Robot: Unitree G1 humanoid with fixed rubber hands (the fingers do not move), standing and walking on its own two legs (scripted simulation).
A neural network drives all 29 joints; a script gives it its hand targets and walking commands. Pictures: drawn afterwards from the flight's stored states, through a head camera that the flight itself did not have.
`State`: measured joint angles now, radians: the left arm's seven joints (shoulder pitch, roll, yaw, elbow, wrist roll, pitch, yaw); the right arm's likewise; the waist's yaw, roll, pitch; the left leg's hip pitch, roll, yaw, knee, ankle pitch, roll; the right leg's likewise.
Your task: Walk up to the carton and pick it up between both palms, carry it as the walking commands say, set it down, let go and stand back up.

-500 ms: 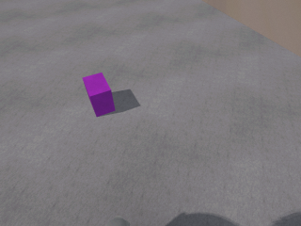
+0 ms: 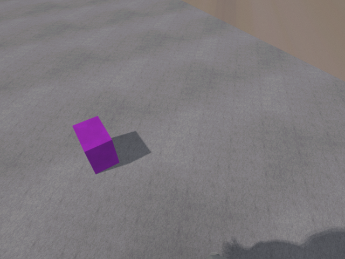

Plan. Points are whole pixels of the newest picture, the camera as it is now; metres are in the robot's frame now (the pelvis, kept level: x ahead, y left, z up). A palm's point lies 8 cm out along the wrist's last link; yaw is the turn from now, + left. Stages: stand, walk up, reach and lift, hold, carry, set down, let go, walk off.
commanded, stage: walk up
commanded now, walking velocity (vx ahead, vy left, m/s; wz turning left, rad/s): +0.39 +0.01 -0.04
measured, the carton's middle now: (96, 144) +0.98 +0.48 -0.64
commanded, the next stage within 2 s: none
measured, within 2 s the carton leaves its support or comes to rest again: neither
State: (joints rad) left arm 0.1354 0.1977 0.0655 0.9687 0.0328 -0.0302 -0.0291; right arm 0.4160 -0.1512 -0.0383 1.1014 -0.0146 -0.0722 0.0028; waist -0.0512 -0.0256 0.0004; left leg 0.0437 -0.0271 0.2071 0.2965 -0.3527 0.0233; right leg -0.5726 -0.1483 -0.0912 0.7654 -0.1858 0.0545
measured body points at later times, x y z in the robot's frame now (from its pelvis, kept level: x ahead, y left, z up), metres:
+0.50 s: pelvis +0.21 +0.03 +0.01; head +0.24 +0.04 +0.45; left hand +0.10 +0.26 -0.14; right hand +0.43 -0.18 -0.11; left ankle +0.30 +0.21 -0.70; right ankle +0.18 -0.12 -0.73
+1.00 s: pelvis +0.42 +0.14 +0.00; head +0.46 +0.17 +0.45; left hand +0.50 +0.41 -0.13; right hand +0.47 -0.10 -0.14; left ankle +0.30 +0.20 -0.73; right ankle +0.58 +0.06 -0.70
